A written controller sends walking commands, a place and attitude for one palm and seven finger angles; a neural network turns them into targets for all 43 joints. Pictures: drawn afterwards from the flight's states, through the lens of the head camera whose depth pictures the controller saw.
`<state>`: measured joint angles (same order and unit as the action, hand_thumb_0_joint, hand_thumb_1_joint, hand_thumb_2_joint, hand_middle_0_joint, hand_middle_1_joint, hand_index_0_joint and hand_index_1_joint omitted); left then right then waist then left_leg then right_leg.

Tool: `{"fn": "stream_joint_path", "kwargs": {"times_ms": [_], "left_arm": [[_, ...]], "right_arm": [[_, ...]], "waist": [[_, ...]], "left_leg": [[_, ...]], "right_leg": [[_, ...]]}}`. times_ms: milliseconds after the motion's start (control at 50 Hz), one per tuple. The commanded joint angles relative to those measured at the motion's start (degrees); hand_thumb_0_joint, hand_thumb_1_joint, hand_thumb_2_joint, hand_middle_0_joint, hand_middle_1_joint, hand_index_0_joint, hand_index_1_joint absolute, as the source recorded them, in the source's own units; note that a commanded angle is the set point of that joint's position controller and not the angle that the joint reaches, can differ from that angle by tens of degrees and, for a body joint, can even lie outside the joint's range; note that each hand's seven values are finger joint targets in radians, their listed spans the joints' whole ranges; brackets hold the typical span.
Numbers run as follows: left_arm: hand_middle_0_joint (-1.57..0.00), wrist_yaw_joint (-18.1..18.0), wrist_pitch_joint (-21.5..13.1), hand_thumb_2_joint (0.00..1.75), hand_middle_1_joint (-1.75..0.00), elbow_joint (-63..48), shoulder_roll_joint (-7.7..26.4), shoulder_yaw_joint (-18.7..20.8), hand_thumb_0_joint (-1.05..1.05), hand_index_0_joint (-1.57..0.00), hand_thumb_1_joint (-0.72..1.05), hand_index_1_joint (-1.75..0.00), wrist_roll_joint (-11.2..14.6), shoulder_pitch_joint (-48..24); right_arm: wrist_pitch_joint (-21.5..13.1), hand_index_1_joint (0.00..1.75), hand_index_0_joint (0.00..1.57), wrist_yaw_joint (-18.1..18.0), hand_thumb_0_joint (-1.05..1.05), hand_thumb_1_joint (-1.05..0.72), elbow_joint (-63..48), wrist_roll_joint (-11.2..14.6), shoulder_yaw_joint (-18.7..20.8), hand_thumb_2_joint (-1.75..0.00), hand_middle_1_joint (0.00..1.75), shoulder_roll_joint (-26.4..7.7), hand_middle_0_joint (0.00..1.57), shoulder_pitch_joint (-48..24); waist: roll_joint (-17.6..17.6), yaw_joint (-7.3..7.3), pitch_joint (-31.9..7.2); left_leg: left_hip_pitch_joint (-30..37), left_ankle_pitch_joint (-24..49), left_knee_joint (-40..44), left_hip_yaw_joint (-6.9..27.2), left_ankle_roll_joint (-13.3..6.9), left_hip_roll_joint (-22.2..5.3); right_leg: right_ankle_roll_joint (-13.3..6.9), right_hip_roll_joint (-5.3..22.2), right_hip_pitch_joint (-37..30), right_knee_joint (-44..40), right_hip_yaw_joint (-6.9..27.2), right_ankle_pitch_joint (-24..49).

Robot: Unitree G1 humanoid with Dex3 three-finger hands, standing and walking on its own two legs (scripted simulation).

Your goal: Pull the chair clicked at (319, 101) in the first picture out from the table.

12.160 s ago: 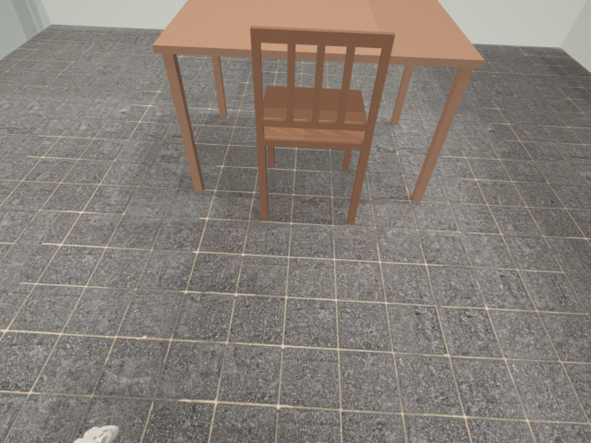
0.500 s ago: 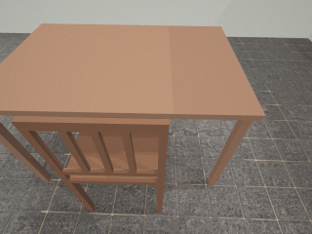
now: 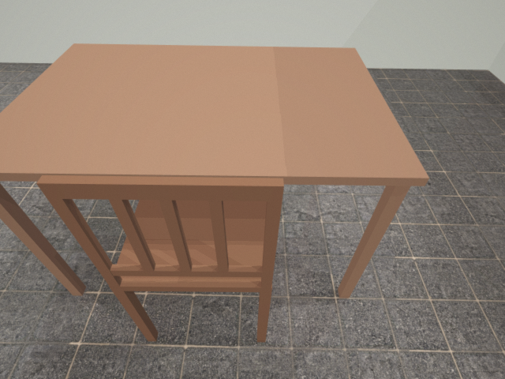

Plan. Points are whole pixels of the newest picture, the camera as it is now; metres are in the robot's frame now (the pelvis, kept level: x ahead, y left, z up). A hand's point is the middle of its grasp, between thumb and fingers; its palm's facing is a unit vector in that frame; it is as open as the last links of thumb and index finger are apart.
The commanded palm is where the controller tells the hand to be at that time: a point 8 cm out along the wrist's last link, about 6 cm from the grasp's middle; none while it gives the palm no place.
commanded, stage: come to a stop and stand still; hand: left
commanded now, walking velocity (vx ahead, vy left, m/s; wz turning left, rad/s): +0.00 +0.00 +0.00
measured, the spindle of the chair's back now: (178, 237) +0.43 +0.18 -0.09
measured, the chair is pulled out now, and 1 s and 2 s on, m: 0.00 0.00 0.00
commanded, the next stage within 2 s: look again from close up in 0.84 s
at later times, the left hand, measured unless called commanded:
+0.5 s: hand out of the picture +0.01 +0.20 -0.16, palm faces -0.01 -0.98 -0.20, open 7.4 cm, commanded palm none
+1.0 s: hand out of the picture +0.03 +0.19 -0.17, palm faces -0.01 -0.98 -0.19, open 7.3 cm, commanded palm none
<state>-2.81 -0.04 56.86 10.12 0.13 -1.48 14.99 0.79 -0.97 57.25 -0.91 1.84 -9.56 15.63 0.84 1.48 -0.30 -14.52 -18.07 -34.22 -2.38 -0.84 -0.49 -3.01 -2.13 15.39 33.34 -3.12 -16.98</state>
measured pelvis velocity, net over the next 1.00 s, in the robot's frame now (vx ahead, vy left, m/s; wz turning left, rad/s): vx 0.02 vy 0.02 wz -0.01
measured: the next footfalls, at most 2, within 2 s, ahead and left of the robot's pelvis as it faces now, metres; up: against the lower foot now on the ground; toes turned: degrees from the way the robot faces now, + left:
none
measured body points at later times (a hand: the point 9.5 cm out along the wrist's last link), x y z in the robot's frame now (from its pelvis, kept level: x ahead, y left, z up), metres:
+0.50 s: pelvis +0.01 +0.02 +0.01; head +0.02 +0.02 +0.46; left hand +0.01 +0.25 -0.15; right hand +0.02 -0.20 -0.15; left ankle +0.00 +0.11 -0.73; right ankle +0.01 -0.09 -0.73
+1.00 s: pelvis +0.02 +0.02 +0.01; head +0.03 +0.02 +0.46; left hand +0.04 +0.24 -0.15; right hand +0.03 -0.21 -0.14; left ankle +0.00 +0.11 -0.73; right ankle +0.01 -0.09 -0.73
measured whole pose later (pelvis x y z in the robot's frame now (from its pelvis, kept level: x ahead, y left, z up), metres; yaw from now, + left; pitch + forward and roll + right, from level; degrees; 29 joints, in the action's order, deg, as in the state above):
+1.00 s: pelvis +0.02 +0.02 +0.01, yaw -1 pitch -1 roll +0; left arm -2.2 -0.9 62.1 9.8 -1.2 -0.9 16.4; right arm -1.5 -1.6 65.0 -0.5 -1.0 -8.3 15.3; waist -1.4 0.0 1.1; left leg -7.4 -15.3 -23.8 -3.7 -2.3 1.6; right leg -1.3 -0.5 9.7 25.5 -1.5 -14.7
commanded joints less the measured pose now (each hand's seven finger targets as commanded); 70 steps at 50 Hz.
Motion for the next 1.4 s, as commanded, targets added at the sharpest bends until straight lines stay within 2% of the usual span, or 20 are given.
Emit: {"fn": "stream_joint_path", "kwargs": {"times_ms": [0,20,60,100,120,200,240,280,360,460,580,640,720,860,940,1060,1200,1260,1300,1380], "left_arm": [[-0.2,-0.01,-0.35,0.9,-0.3,-4.2,5.77,1.27,0.0,-0.2,0.9,-0.3,0.33,0.26],[-0.2,0.21,-0.12,0.9,-0.3,-3.93,5.42,1.11,0.0,-0.2,0.9,-0.3,0.36,1.51],[-0.2,0.43,-0.24,0.9,-0.3,-3.39,4.88,0.93,0.0,-0.2,0.9,-0.3,0.18,3.04],[-0.2,0.61,-0.45,0.9,-0.3,-3.42,5.16,0.89,0.0,-0.2,0.9,-0.3,0.25,2.82],[-0.2,0.72,-0.37,0.9,-0.3,-3.51,5.1,0.89,0.0,-0.2,0.9,-0.3,0.27,2.32],[-0.2,0.74,-0.86,0.9,-0.3,-3.13,5.5,0.76,0.0,-0.2,0.9,-0.3,0.29,2.64],[-0.2,0.81,-0.93,0.9,-0.3,-2.63,5.56,0.72,0.0,-0.2,0.9,-0.3,0.38,2.85],[-0.2,0.77,-1.18,0.9,-0.3,-1.98,5.66,0.61,0.0,-0.2,0.9,-0.3,0.43,3.14],[-0.2,0.59,-1.46,0.9,-0.3,-0.57,5.62,0.34,0.0,-0.2,0.9,-0.3,0.56,3.98],[-0.2,0.44,-1.49,0.9,-0.3,1.4,5.23,-0.08,0.0,-0.2,0.9,-0.3,0.66,4.99],[-0.2,0.27,-1.55,0.9,-0.3,2.97,4.85,-0.26,0.0,-0.2,0.9,-0.3,0.67,5.41],[-0.2,0.27,-1.5,0.9,-0.3,3.28,4.84,-0.27,0.0,-0.2,0.9,-0.3,0.72,5.59],[-0.2,0.31,-1.49,0.9,-0.3,3.75,4.79,-0.36,0.0,-0.2,0.9,-0.3,0.73,5.4],[-0.2,0.22,-1.71,0.9,-0.3,3.71,4.93,-0.29,0.0,-0.2,0.9,-0.3,0.78,5.33],[-0.2,0.23,-1.58,0.9,-0.3,3.78,4.85,-0.34,0.0,-0.2,0.9,-0.3,0.81,5.54],[-0.2,0.25,-1.45,0.9,-0.3,4.08,4.67,-0.4,0.0,-0.2,0.9,-0.3,0.79,5.55],[-0.2,0.24,-1.65,0.9,-0.3,4.26,4.42,-0.5,0.0,-0.2,0.9,-0.3,0.79,6.19],[-0.2,0.26,-1.65,0.9,-0.3,4.37,4.25,-0.5,0.0,-0.2,0.9,-0.3,0.76,6.44],[-0.2,0.24,-1.76,0.9,-0.3,4.33,4.14,-0.44,0.0,-0.2,0.9,-0.3,0.79,6.92],[-0.2,0.24,-1.72,0.9,-0.3,4.51,3.89,-0.54,0.0,-0.2,0.9,-0.3,0.82,7.29]], "right_arm": [[-1.62,0.3,0.2,0.25,0.0,-0.9,-3.4,-0.58,0.06,-0.9,0.3,-5.78,0.2,1.74],[-1.73,0.3,0.2,0.26,0.0,-0.9,-3.71,-0.63,-0.05,-0.9,0.3,-6.13,0.2,1.03],[-1.99,0.3,0.2,0.13,0.0,-0.9,-4.32,-0.42,-0.02,-0.9,0.3,-6.83,0.2,-0.11],[-2.16,0.3,0.2,0.13,0.0,-0.9,-4.24,-0.38,-0.11,-0.9,0.3,-7.18,0.2,0.53],[-2.21,0.3,0.2,0.09,0.0,-0.9,-4.08,-0.4,-0.19,-0.9,0.3,-7.0,0.2,0.71],[-2.62,0.3,0.2,0.11,0.0,-0.9,-3.23,-0.13,-0.44,-0.9,0.3,-7.45,0.2,1.51],[-2.65,0.3,0.2,0.1,0.0,-0.9,-2.47,-0.13,-0.59,-0.9,0.3,-7.06,0.2,1.39],[-2.86,0.3,0.2,0.04,0.0,-0.9,-1.82,0.04,-0.81,-0.9,0.3,-6.83,0.2,2.0],[-3.18,0.3,0.2,-0.18,0.0,-0.9,-0.1,0.29,-1.16,-0.9,0.3,-6.26,0.2,2.55],[-3.23,0.3,0.2,-0.44,0.0,-0.9,1.96,0.46,-1.47,-0.9,0.3,-5.69,0.2,2.6],[-3.29,0.3,0.2,-0.68,0.0,-0.9,3.72,0.52,-1.64,-0.9,0.3,-5.25,0.2,2.78],[-3.32,0.3,0.2,-0.76,0.0,-0.9,4.29,0.51,-1.71,-0.9,0.3,-5.24,0.2,2.39],[-3.24,0.3,0.2,-0.81,0.0,-0.9,4.9,0.54,-1.75,-0.9,0.3,-4.88,0.2,2.49],[-3.39,0.3,0.2,-0.84,0.0,-0.9,5.75,0.52,-1.64,-0.9,0.3,-5.1,0.2,2.54],[-3.41,0.3,0.2,-0.86,0.0,-0.9,6.12,0.54,-1.74,-0.9,0.3,-5.13,0.2,2.47],[-3.27,0.3,0.2,-0.84,0.0,-0.9,6.61,0.57,-1.84,-0.9,0.3,-4.86,0.2,2.79],[-3.27,0.3,0.2,-0.75,0.0,-0.9,7.26,0.67,-1.83,-0.9,0.3,-4.3,0.2,3.54],[-3.17,0.3,0.2,-0.71,0.0,-0.9,7.33,0.7,-1.83,-0.9,0.3,-3.92,0.2,3.42],[-3.32,0.3,0.2,-0.72,0.0,-0.9,7.44,0.69,-1.8,-0.9,0.3,-3.83,0.2,3.85],[-3.24,0.3,0.2,-0.74,0.0,-0.9,7.71,0.7,-1.85,-0.9,0.3,-3.56,0.2,3.98]], "waist": [[5.81,-1.37,8.93],[7.4,-2.32,8.61],[3.48,-3.01,7.99],[0.67,-2.51,6.06],[0.82,-2.43,6.61],[-1.57,-1.97,2.79],[-0.52,-1.88,3.02],[-1.88,-1.6,1.75],[-1.25,-1.45,0.33],[-0.16,-1.53,1.88],[-1.01,-1.5,2.21],[0.26,-1.75,3.27],[-0.99,-1.78,4.23],[-1.25,-1.7,2.25],[0.0,-1.92,3.02],[-0.62,-1.9,4.58],[-1.72,-1.82,4.09],[-1.65,-1.84,5.06],[-1.02,-1.82,3.57],[-0.96,-1.84,4.39]], "left_leg": [[-7.44,-4.71,15.89,10.63,-2.47,-6.91],[-9.04,-6.73,18.28,11.81,-2.89,-7.85],[-10.05,-8.72,18.96,11.53,-3.0,-7.54],[-7.65,-8.2,18.51,10.31,-2.55,-6.51],[-7.23,-8.34,19.19,10.47,-2.56,-6.58],[-2.76,-3.33,17.22,9.07,-2.41,-5.85],[-2.16,-2.91,17.06,8.5,-2.25,-5.42],[-0.17,1.13,15.74,7.64,-2.19,-5.07],[2.79,8.68,13.83,6.52,-2.09,-5.02],[3.77,12.26,13.38,6.09,-1.94,-5.08],[5.08,14.85,13.38,5.78,-1.81,-5.23],[4.79,15.17,13.63,5.84,-1.75,-5.14],[4.75,14.96,14.18,5.83,-1.81,-5.25],[6.67,17.69,13.83,5.66,-1.55,-5.32],[6.55,17.42,14.33,5.67,-1.57,-5.38],[5.93,14.45,15.26,5.6,-1.52,-5.41],[5.97,12.66,15.35,5.5,-1.45,-5.19],[5.2,11.49,15.37,5.43,-1.42,-5.01],[6.18,12.71,15.18,5.32,-1.44,-5.1],[5.74,11.39,15.38,5.55,-1.43,-5.0]], "right_leg": [[0.22,4.56,3.63,-7.27,7.05,-4.88],[0.64,3.8,1.25,-5.79,5.72,-3.3],[0.85,4.0,-1.1,-5.62,5.34,-0.7],[0.65,4.83,-1.13,-6.92,6.45,-0.47],[0.59,4.87,-0.57,-7.3,6.41,-0.94],[0.77,6.08,-1.26,-8.64,7.29,1.45],[0.55,6.4,-0.7,-9.41,7.9,0.88],[0.5,7.0,-1.03,-9.87,8.36,3.02],[0.55,7.55,-2.01,-9.8,8.3,7.74],[0.54,7.79,-2.07,-10.14,8.17,10.29],[0.57,7.94,-2.86,-10.24,7.96,12.57],[0.59,7.88,-2.78,-10.5,7.81,12.38],[0.59,7.9,-3.04,-11.14,7.65,12.64],[0.59,8.36,-4.32,-11.0,7.77,15.75],[0.62,8.23,-4.19,-11.47,7.67,14.37],[0.67,8.11,-3.45,-12.33,7.78,11.98],[0.56,8.23,-3.66,-13.02,8.18,11.47],[0.47,8.22,-3.12,-13.49,8.3,10.52],[0.43,8.27,-3.76,-13.25,8.23,11.64],[0.33,8.22,-3.05,-13.63,8.3,10.14]]}}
